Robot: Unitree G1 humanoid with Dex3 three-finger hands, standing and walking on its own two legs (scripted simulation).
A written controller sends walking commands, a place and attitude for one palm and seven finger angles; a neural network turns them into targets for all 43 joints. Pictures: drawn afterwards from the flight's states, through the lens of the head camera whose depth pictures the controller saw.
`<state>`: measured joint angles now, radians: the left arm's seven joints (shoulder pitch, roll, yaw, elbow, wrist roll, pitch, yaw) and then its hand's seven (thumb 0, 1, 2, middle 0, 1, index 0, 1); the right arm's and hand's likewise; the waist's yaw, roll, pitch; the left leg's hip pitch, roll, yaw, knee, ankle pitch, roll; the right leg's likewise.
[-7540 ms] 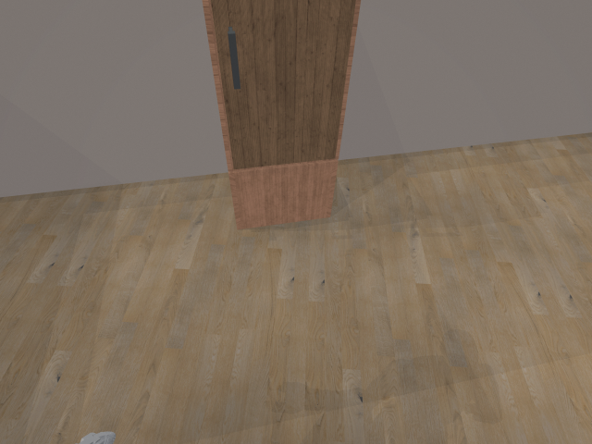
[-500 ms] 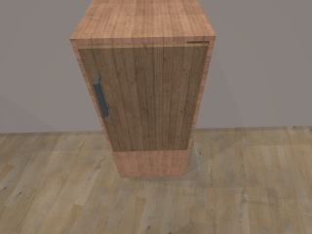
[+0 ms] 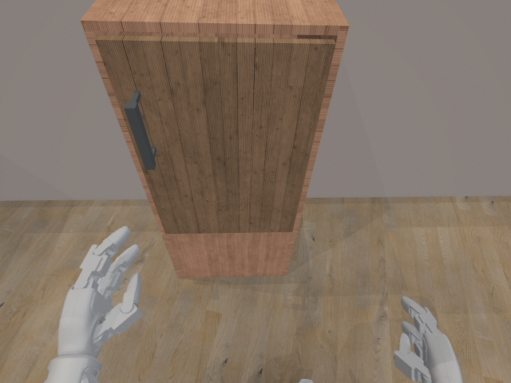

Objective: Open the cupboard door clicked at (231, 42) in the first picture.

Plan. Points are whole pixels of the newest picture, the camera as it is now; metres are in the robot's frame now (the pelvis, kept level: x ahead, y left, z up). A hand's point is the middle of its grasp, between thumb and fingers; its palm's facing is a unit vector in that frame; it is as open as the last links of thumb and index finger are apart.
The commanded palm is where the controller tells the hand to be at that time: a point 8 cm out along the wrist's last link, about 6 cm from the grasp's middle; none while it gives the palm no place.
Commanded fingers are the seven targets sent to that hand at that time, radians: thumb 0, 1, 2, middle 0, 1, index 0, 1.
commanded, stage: raise the hand with hooked fingers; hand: left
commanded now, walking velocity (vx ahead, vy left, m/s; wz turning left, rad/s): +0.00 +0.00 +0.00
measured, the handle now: (143, 132) +0.55 +0.25 +0.07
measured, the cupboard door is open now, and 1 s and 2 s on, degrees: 0 0 0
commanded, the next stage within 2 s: move the hooked fingers beside the handle in 1.80 s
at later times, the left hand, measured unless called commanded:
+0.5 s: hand (106, 313) +0.21 +0.22 +0.02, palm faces +0.06 -1.00 -0.05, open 10.8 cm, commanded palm +0.18 +0.28 +0.03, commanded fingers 0.00 -0.06 0.49 -0.27 -0.92 -0.27 -0.92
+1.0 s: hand (67, 277) +0.25 +0.28 +0.06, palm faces +0.10 -0.99 -0.05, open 13.6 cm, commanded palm +0.22 +0.33 +0.06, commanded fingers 0.00 -0.50 0.30 -0.30 -1.20 -0.30 -1.20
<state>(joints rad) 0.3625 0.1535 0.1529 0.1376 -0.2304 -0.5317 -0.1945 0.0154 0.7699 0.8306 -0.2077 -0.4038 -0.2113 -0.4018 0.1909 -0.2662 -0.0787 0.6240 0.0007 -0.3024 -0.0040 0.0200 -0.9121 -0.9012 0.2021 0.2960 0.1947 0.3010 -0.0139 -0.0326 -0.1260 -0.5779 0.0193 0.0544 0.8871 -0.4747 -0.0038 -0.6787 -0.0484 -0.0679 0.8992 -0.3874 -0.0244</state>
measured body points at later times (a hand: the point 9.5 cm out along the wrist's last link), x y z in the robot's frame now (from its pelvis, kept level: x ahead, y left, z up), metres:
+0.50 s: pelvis -0.01 +0.00 -0.03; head +0.05 +0.01 +0.42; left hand +0.21 +0.28 +0.03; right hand +0.15 -0.21 -0.12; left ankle -0.02 +0.12 -0.69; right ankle +0.03 -0.10 -0.69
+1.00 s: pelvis +0.00 +0.02 +0.00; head +0.05 +0.04 +0.44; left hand +0.24 +0.33 +0.06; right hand +0.18 -0.21 -0.07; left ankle -0.02 +0.12 -0.69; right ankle +0.03 -0.10 -0.69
